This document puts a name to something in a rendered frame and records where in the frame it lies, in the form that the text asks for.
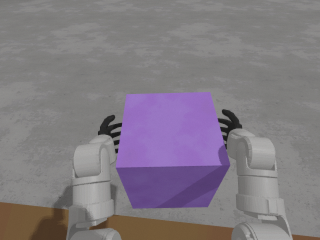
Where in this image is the left robot upper arm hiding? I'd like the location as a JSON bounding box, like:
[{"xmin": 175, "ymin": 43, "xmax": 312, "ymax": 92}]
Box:
[{"xmin": 70, "ymin": 228, "xmax": 122, "ymax": 240}]

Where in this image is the right robot hand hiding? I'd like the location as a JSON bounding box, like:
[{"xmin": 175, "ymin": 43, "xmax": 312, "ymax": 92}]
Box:
[{"xmin": 217, "ymin": 109, "xmax": 242, "ymax": 150}]

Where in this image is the carton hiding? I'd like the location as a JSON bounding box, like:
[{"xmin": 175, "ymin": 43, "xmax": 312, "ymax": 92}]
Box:
[{"xmin": 115, "ymin": 92, "xmax": 231, "ymax": 209}]

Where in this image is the right robot upper arm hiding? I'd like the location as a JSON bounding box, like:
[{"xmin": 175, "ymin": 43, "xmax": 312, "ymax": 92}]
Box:
[{"xmin": 231, "ymin": 222, "xmax": 291, "ymax": 240}]

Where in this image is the left robot hand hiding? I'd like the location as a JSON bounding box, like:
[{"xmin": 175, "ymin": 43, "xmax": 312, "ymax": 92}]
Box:
[{"xmin": 98, "ymin": 115, "xmax": 122, "ymax": 154}]

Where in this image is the robot left forearm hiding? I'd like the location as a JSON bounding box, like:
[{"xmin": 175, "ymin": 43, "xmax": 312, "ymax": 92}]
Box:
[{"xmin": 66, "ymin": 134, "xmax": 117, "ymax": 240}]

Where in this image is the robot right forearm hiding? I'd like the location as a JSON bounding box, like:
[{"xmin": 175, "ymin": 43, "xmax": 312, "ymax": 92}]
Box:
[{"xmin": 227, "ymin": 128, "xmax": 293, "ymax": 240}]

